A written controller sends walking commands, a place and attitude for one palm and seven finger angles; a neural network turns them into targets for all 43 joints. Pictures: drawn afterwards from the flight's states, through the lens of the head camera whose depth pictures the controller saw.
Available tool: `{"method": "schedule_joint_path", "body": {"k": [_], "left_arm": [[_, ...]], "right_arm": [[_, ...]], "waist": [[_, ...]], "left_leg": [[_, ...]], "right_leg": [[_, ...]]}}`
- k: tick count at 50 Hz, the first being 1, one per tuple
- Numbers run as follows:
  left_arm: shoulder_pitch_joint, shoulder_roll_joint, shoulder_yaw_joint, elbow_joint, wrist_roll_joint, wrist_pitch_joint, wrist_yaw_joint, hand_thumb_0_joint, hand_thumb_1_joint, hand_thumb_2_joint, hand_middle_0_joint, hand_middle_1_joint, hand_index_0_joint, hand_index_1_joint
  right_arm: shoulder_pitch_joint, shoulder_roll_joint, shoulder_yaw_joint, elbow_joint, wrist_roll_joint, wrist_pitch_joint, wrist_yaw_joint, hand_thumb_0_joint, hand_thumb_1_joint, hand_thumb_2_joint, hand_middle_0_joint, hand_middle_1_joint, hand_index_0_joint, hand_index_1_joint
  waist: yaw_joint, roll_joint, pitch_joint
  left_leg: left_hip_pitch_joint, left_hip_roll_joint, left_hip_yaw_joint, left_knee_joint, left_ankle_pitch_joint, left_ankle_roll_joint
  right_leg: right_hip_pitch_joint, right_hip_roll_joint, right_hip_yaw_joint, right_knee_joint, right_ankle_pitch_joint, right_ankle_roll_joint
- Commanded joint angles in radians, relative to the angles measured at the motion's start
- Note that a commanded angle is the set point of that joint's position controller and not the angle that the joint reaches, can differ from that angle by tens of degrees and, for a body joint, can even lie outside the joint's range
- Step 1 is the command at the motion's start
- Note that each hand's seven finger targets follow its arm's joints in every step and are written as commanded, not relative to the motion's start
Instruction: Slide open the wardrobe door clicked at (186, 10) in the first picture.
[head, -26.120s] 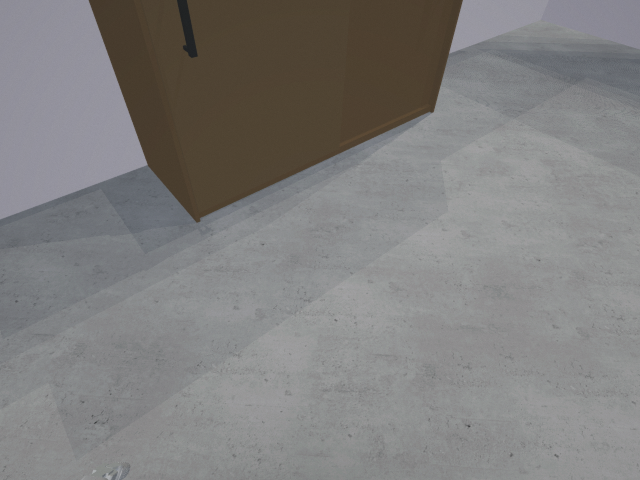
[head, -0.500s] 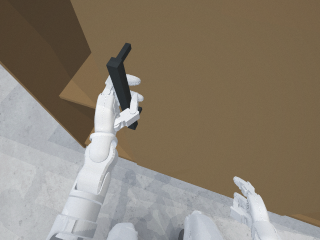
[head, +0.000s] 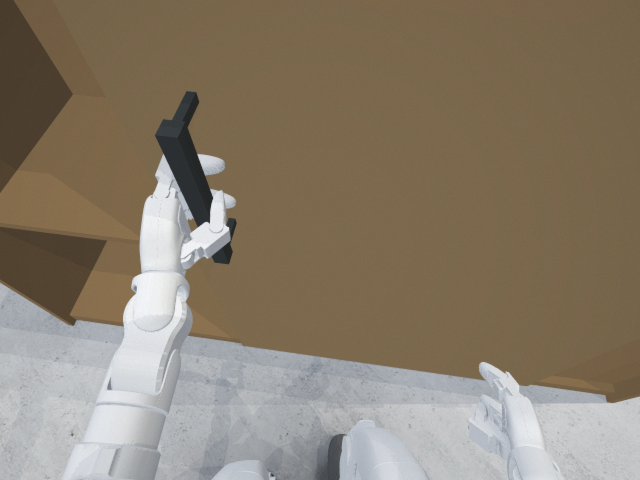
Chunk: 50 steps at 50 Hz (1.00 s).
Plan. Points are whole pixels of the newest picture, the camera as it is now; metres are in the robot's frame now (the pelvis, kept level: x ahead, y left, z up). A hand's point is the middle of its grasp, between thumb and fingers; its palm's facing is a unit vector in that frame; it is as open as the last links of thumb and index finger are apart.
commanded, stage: step sideways, sliding the door along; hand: left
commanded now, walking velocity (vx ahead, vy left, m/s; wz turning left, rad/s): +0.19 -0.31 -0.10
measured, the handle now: (208, 192) +0.41 +0.17 +0.09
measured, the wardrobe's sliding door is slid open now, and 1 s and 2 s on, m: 0.56 0.57 0.57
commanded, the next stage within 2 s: stop walking and hold the door there in 0.54 s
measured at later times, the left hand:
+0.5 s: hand (234, 218) +0.37 +0.13 +0.10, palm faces +0.51 -0.85 -0.12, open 6.8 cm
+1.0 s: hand (224, 223) +0.37 +0.14 +0.09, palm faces +0.55 -0.75 -0.35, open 6.3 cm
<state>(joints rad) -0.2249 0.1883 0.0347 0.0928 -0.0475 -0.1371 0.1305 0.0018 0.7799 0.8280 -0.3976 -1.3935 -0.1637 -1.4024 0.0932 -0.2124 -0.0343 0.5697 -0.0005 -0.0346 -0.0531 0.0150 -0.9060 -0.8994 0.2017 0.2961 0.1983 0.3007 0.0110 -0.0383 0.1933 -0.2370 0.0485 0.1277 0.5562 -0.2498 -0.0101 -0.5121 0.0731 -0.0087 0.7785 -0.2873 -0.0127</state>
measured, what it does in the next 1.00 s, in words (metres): steps to the right: right foot, then left foot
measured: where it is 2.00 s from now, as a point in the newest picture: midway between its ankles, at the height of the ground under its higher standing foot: outside the picture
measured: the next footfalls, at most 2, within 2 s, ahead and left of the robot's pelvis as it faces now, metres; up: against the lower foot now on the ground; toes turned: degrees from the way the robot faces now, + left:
right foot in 0.28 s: +0.02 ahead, -0.29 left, +0.00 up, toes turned -7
left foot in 0.48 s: +0.00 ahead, +0.00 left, +0.00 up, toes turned +7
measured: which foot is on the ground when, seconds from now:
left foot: down 0.00-0.30, up 0.32-0.46, down 0.48-0.78, up 0.80-1.00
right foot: up 0.00-0.26, down 0.28-0.46, up 0.48-0.74, down 0.76-1.00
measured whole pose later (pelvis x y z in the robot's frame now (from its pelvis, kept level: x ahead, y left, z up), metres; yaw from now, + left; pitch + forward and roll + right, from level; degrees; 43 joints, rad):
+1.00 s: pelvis +0.01 -0.20 +0.00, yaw -6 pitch -3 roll +1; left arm -0.27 0.49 0.54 0.68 -0.02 -0.12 0.15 -0.13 0.62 0.78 -0.33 -1.29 -0.29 -1.39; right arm 0.09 -0.34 -0.03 0.70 0.05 -0.07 -0.08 0.01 -0.90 -0.90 0.20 0.30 0.20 0.30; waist -0.02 0.05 0.12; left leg -0.41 0.02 0.03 0.97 -0.53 -0.01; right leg -0.38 -0.08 -0.06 0.59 -0.16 0.01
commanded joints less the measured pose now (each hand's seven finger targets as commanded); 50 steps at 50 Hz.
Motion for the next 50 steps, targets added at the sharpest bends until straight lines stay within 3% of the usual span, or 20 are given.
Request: {"method": "schedule_joint_path", "body": {"k": [1, 4, 12, 14, 17, 19, 21, 22, 23, 24, 25, 29, 32, 33, 36, 37, 39, 42, 48, 50], "left_arm": [[-0.31, -0.171, -0.294, -0.333, 0.031, -0.099, -0.1, 0.0, 0.9, 0.9, -0.45, -1.4, -0.45, -1.4], [-0.45, -0.191, -0.331, -0.308, 0.02, -0.036, -0.098, 0.0, 0.9, 0.9, -0.45, -1.4, -0.45, -1.4], [-0.476, -0.022, -0.145, -0.242, 0.01, -0.078, -0.052, 0.0, 0.9, 0.9, -0.45, -1.4, -0.45, -1.4], [-0.472, 0.083, -0.074, -0.244, 0.019, -0.09, -0.036, 0.0, 0.9, 0.9, -0.45, -1.4, -0.45, -1.4], [-0.394, 0.23, 0.074, -0.141, 0.018, -0.086, -0.008, 0.0, 0.9, 0.9, -0.45, -1.4, -0.45, -1.4], [-0.462, 0.187, 0.065, -0.149, 0.018, -0.095, 0.007, 0.0, 0.9, 0.9, -0.45, -1.4, -0.45, -1.4], [-0.489, 0.164, 0.061, -0.187, -0.008, -0.114, 0.011, 0.0, 0.9, 0.9, -0.45, -1.4, -0.45, -1.4], [-0.512, 0.168, 0.056, -0.226, -0.017, -0.124, 0.002, 0.0, 0.9, 0.9, -0.45, -1.4, -0.45, -1.4], [-0.535, 0.132, 0.029, -0.3, -0.03, -0.122, -0.011, 0.0, 0.9, 0.9, -0.45, -1.4, -0.45, -1.4], [-0.549, 0.112, 0.019, -0.314, -0.017, -0.119, -0.022, 0.0, 0.9, 0.9, -0.45, -1.4, -0.45, -1.4], [-0.509, 0.077, 0.008, -0.244, 0.0, -0.101, -0.033, 0.0, 0.9, 0.9, -0.45, -1.4, -0.45, -1.4], [-0.557, 0.14, 0.028, -0.303, 0.009, -0.071, -0.03, 0.0, 0.9, 0.9, -0.45, -1.4, -0.45, -1.4], [-0.502, 0.124, -0.007, -0.272, -0.001, -0.041, -0.039, 0.0, 0.9, 0.9, -0.45, -1.4, -0.45, -1.4], [-0.291, 0.762, 0.596, 0.161, 0.035, -0.039, -0.001, 0.0, 0.9, 0.9, -0.45, -1.4, -0.45, -1.4], [-0.358, 0.551, 0.386, 0.095, 0.043, -0.063, -0.032, 0.0, 0.9, 0.9, -0.45, -1.4, -0.45, -1.4], [-0.348, 0.582, 0.412, 0.109, 0.054, -0.081, -0.033, 0.0, 0.9, 0.9, -0.45, -1.4, -0.45, -1.4], [-0.189, 0.666, 0.486, 0.28, 0.061, -0.07, -0.017, 0.0, 0.9, 0.9, -0.45, -1.4, -0.45, -1.4], [-0.156, 0.678, 0.566, 0.315, 0.03, -0.058, 0.015, 0.0, 0.9, 0.9, -0.45, -1.4, -0.45, -1.4], [-0.267, 0.659, 0.574, 0.361, 0.03, -0.079, 0.033, 0.0, 0.9, 0.9, -0.45, -1.4, -0.45, -1.4], [-0.279, 0.631, 0.536, 0.346, 0.032, -0.085, 0.034, 0.0, 0.9, 0.9, -0.45, -1.4, -0.45, -1.4]], "right_arm": [[-0.05, -0.126, -0.011, -0.153, 0.001, -0.063, 0.008, 0.0, -0.9, -0.9, 0.2, 0.3, 0.2, 0.3], [-0.002, -0.149, -0.029, -0.144, 0.025, -0.078, 0.014, 0.0, -0.9, -0.9, 0.2, 0.3, 0.2, 0.3], [0.096, -0.158, -0.062, -0.089, 0.039, -0.129, 0.047, 0.0, -0.9, -0.9, 0.2, 0.3, 0.2, 0.3], [0.089, -0.139, -0.055, -0.083, 0.06, -0.134, 0.051, 0.0, -0.9, -0.9, 0.2, 0.3, 0.2, 0.3], [0.034, -0.117, -0.063, -0.081, 0.051, -0.109, 0.005, 0.0, -0.9, -0.9, 0.2, 0.3, 0.2, 0.3], [0.012, -0.094, -0.032, -0.049, 0.051, -0.103, -0.021, 0.0, -0.9, -0.9, 0.2, 0.3, 0.2, 0.3], [0.034, -0.097, -0.017, -0.026, 0.056, -0.093, -0.029, 0.0, -0.9, -0.9, 0.2, 0.3, 0.2, 0.3], [0.049, -0.122, -0.044, -0.028, 0.053, -0.087, -0.038, 0.0, -0.9, -0.9, 0.2, 0.3, 0.2, 0.3], [0.048, -0.177, -0.076, -0.043, 0.039, -0.092, -0.033, 0.0, -0.9, -0.9, 0.2, 0.3, 0.2, 0.3], [0.033, -0.176, -0.07, -0.056, 0.041, -0.085, -0.002, 0.0, -0.9, -0.9, 0.2, 0.3, 0.2, 0.3], [0.04, -0.193, -0.07, -0.056, 0.046, -0.092, 0.035, 0.0, -0.9, -0.9, 0.2, 0.3, 0.2, 0.3], [0.053, -0.176, -0.074, -0.059, 0.033, -0.111, 0.035, 0.0, -0.9, -0.9, 0.2, 0.3, 0.2, 0.3], [0.06, -0.16, -0.065, -0.084, 0.04, -0.13, 0.04, 0.0, -0.9, -0.9, 0.2, 0.3, 0.2, 0.3], [0.11, -0.252, -0.084, 0.013, 0.019, -0.088, 0.025, 0.0, -0.9, -0.9, 0.2, 0.3, 0.2, 0.3], [0.085, -0.183, -0.046, -0.06, 0.053, -0.098, 0.028, 0.0, -0.9, -0.9, 0.2, 0.3, 0.2, 0.3], [0.069, -0.17, -0.041, -0.059, 0.055, -0.102, 0.026, 0.0, -0.9, -0.9, 0.2, 0.3, 0.2, 0.3], [0.012, -0.146, -0.03, -0.082, 0.043, -0.092, -0.005, 0.0, -0.9, -0.9, 0.2, 0.3, 0.2, 0.3], [0.033, -0.177, -0.023, -0.029, 0.059, -0.087, -0.02, 0.0, -0.9, -0.9, 0.2, 0.3, 0.2, 0.3], [-0.006, -0.193, -0.012, 0.014, 0.057, -0.08, -0.036, 0.0, -0.9, -0.9, 0.2, 0.3, 0.2, 0.3], [0.019, -0.199, -0.006, 0.027, 0.048, -0.08, -0.039, 0.0, -0.9, -0.9, 0.2, 0.3, 0.2, 0.3]], "waist": [[0.0, 0.275, -0.401], [-0.002, 0.228, -0.351], [-0.051, 0.427, -0.437], [-0.041, 0.299, -0.486], [0.021, -0.278, -0.598], [0.003, -0.132, -0.553], [-0.051, -0.011, -0.532], [-0.068, 0.023, -0.555], [-0.058, 0.248, -0.592], [-0.024, 0.308, -0.621], [-0.014, 0.207, -0.614], [-0.03, 0.5, -0.465], [-0.028, 0.495, -0.476], [-0.002, 0.476, -0.486], [-0.002, 0.44, -0.469], [-0.003, 0.365, -0.483], [0.022, -0.01, -0.523], [0.003, -0.141, -0.513], [-0.006, -0.193, -0.486], [-0.02, -0.081, -0.457]], "left_leg": [[0.212, 0.525, -0.261, -0.166, 0.493, 0.228], [0.243, 0.39, -0.059, -0.148, 0.547, 0.126], [0.389, 0.264, -0.005, 0.034, 0.816, 0.065], [0.298, 0.18, 0.016, 0.134, 0.591, 0.131], [-0.162, 0.009, -0.027, 0.507, -0.409, -0.023], [-0.233, 0.053, -0.108, 0.389, -0.397, 0.001], [-0.056, 0.086, -0.05, -0.039, -0.054, -0.008], [0.23, 0.163, -0.091, -0.12, 0.424, 0.022], [0.574, 0.417, -0.38, -0.088, 1.153, 0.147], [0.642, 0.543, -0.44, -0.038, 1.445, 0.222], [0.624, 0.514, -0.319, -0.033, 1.295, 0.227], [0.582, 0.374, -0.12, -0.054, 1.123, 0.149], [0.543, 0.293, -0.003, -0.034, 1.035, 0.087], [0.51, 0.308, 0.046, -0.044, 0.989, 0.082], [0.359, 0.212, 0.081, 0.18, 0.81, 0.029], [0.26, 0.154, 0.086, 0.277, 0.619, 0.009], [-0.166, -0.033, -0.041, 0.626, -0.39, -0.011], [-0.237, 0.015, -0.214, 0.718, -0.386, -0.013], [-0.086, 0.0, -0.158, 0.385, -0.273, 0.01], [0.0, 0.002, -0.137, 0.17, -0.138, 0.015]], "right_leg": [[-0.094, -0.133, 0.174, 0.39, -0.133, 0.039], [-0.054, -0.121, 0.031, 0.262, -0.073, 0.063], [0.223, -0.018, -0.144, -0.358, 0.094, 0.068], [0.404, -0.072, -0.105, -0.462, 0.536, 0.052], [0.68, -0.359, 0.156, -0.239, 1.33, -0.096], [0.709, -0.387, 0.128, -0.2, 1.246, -0.129], [0.624, -0.284, 0.003, -0.095, 1.091, -0.065], [0.392, -0.224, -0.035, -0.02, 0.838, -0.004], [0.019, -0.091, -0.053, 0.135, 0.14, 0.07], [-0.066, -0.106, 0.04, 0.249, -0.348, 0.055], [-0.076, -0.085, 0.079, 0.296, -0.341, 0.041], [-0.099, -0.092, -0.027, 0.134, -0.131, 0.045], [0.04, -0.042, -0.1, -0.023, -0.001, 0.037], [0.047, -0.034, -0.115, -0.018, 0.012, 0.055], [0.277, -0.027, -0.167, -0.355, 0.288, 0.047], [0.394, -0.063, -0.137, -0.392, 0.514, 0.033], [0.612, -0.417, 0.282, -0.258, 1.318, -0.148], [0.557, -0.466, 0.256, -0.254, 1.066, -0.149], [0.336, -0.407, 0.165, -0.348, 0.516, -0.125], [0.261, -0.34, 0.101, -0.342, 0.31, -0.1]]}}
